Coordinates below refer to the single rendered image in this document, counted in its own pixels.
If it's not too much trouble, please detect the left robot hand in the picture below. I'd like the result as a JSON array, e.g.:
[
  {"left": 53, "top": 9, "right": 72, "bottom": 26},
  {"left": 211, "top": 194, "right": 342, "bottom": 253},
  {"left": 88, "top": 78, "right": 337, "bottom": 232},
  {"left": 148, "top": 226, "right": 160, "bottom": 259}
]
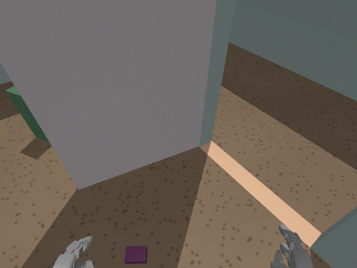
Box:
[{"left": 52, "top": 236, "right": 94, "bottom": 268}]

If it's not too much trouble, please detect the right robot hand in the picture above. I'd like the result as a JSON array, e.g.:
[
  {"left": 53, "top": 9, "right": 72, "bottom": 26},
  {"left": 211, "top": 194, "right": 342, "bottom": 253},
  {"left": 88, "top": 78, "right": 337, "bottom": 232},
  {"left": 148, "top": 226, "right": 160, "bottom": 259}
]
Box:
[{"left": 270, "top": 224, "right": 314, "bottom": 268}]

